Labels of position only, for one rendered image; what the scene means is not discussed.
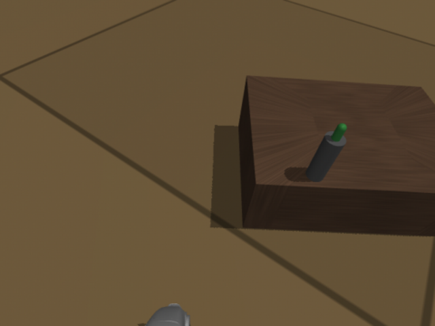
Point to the bottle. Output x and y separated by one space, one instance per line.
327 152

